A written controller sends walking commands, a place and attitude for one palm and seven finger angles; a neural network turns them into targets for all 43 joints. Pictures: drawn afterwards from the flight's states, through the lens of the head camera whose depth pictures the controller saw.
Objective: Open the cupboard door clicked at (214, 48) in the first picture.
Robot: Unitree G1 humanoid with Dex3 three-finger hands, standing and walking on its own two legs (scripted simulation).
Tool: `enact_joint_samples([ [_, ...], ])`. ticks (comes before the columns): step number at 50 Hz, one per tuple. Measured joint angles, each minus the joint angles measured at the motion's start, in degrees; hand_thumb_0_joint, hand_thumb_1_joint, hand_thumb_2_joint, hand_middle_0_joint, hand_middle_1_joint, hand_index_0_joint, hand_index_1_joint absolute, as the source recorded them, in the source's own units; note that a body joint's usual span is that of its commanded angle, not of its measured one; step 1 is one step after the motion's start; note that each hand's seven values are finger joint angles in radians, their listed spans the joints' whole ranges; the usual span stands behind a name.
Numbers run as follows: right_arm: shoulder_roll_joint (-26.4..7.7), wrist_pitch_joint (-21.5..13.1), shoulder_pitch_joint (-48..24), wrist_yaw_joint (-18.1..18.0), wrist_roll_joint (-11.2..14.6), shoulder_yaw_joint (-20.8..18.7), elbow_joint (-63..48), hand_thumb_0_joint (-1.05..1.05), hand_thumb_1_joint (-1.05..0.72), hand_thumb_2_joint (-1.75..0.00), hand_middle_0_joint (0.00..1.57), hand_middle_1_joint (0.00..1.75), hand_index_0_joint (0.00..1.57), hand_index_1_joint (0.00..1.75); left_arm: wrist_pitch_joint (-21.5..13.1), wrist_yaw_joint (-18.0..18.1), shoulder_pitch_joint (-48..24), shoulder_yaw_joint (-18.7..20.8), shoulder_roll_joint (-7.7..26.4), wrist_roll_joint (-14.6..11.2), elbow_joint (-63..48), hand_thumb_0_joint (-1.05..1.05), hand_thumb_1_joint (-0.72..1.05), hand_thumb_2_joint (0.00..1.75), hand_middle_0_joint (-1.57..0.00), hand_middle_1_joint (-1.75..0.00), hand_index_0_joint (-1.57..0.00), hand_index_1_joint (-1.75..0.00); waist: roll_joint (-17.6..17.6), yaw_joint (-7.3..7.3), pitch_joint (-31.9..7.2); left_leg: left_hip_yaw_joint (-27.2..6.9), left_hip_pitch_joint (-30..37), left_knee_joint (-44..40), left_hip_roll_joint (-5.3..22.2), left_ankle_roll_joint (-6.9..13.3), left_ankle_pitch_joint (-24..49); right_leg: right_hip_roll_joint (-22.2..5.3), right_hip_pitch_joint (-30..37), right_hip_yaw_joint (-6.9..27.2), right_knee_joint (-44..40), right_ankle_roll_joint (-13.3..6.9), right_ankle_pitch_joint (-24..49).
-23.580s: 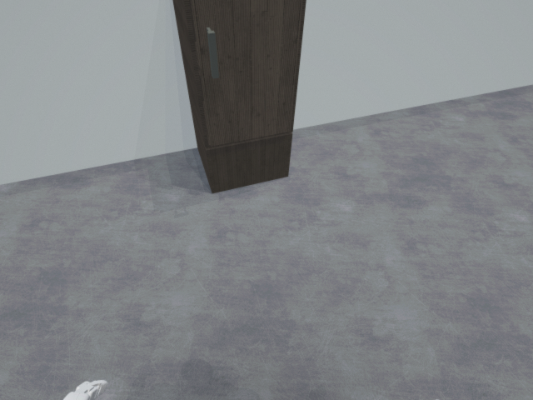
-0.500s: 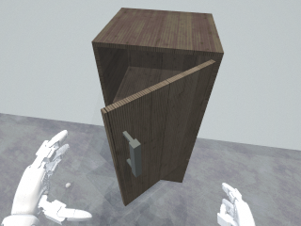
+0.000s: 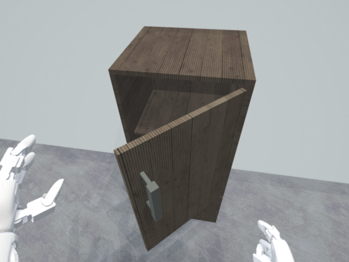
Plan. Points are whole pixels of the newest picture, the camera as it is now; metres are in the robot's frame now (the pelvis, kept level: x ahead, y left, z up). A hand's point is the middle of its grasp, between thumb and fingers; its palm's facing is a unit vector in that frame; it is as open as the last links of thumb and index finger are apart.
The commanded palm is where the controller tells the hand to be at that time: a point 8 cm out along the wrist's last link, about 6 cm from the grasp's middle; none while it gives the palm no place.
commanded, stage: draw the hand back to the body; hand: left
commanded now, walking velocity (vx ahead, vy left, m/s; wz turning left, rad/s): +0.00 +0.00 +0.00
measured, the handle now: (150, 197) +0.28 +0.10 -0.02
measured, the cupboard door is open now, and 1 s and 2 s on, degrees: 46 46 46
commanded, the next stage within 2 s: step back with the hand held close in 0.46 s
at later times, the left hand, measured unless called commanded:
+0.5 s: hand (52, 191) +0.18 +0.23 +0.16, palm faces +0.43 -0.81 -0.40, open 7.4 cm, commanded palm +0.14 +0.27 +0.18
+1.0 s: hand (34, 202) +0.16 +0.25 +0.16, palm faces +0.32 -0.80 -0.51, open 7.4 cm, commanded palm +0.10 +0.29 +0.18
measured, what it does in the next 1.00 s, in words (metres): stands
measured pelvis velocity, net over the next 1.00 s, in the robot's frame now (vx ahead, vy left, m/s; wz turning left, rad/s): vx -0.05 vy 0.00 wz -0.03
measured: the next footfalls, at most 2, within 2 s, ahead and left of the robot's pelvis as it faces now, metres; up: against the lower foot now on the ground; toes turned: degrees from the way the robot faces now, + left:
right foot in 1.80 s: -0.23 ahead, -0.08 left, +0.00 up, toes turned +2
left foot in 1.96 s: -0.15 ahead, +0.15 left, +0.00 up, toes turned +1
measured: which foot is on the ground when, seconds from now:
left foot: down 0.00-1.00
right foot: down 0.00-1.00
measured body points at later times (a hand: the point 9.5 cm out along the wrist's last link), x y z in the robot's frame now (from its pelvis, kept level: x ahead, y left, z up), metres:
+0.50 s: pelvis +0.00 -0.03 +0.01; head -0.02 -0.05 +0.46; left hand +0.16 +0.27 +0.19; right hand +0.19 -0.25 -0.07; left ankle +0.01 +0.10 -0.73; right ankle -0.05 -0.11 -0.73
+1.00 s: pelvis -0.05 +0.00 +0.01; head -0.03 +0.00 +0.46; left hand +0.14 +0.29 +0.19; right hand +0.12 -0.26 -0.07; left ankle +0.01 +0.10 -0.73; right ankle -0.05 -0.11 -0.73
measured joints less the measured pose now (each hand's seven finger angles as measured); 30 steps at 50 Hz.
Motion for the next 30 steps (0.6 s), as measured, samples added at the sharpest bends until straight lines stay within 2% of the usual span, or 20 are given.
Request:
enact_joint_samples([
  [8, -0.7, -0.2, -1.2, 0.2, -0.1, -1.1, 1.6, 0.02, -0.9, -0.9, 0.2, 0.3, 0.2, 0.3, -1.4, -0.2, -3.3, 3.7, 0.6, -0.7, 0.4, 0.01, 0.72, 0.83, -0.2, -0.3, -0.21, -0.3, 0.0, 0.48, 1.2, -0.4, 2.7, -2.8, 0.7, -0.9, 1.2, 0.7, 2.8, -0.3, -3.0, -0.9, 1.3],
  [13, -0.8, 0.6, -1.9, 0.5, -0.2, -1.6, 1.7, 0.02, -0.9, -0.9, 0.2, 0.3, 0.2, 0.3, -1.5, -1.0, -3.3, 2.9, -0.9, -1.0, 2.4, 0.01, 0.82, 0.87, -0.2, -0.3, -0.21, -0.3, 0.3, 0.35, 2.0, -0.4, 3.8, -4.2, 1.0, -1.3, 1.9, 1.1, 3.6, -0.2, -4.1, -1.3, 1.9],
  [19, -0.3, 0.6, -1.7, 0.3, -0.4, -1.7, 2.4, 0.02, -0.9, -0.9, 0.2, 0.3, 0.2, 0.3, -1.1, -1.6, -2.5, 1.5, -0.9, -0.8, 2.3, 0.01, 0.87, 0.89, -0.21, -0.3, -0.21, -0.3, -0.2, 0.6, 2.4, -0.7, 4.7, -5.0, 1.6, -1.9, 2.3, 1.7, 4.6, -0.4, -5.2, -1.9, 2.4],
  [30, -0.1, 0.5, -2.6, 0.2, -0.3, -1.9, 3.1, 0.02, -0.9, -0.9, 0.2, 0.3, 0.2, 0.3, -2.3, -1.6, -3.7, 2.5, -0.7, -1.2, 3.3, 0.02, 0.89, 0.9, -0.21, -0.3, -0.21, -0.3, 0.9, 0.53, 3.3, -0.9, 5.8, -6.3, 2.1, -2.3, 3.4, 2.2, 5.8, -0.5, -6.5, -2.3, 3.5],
])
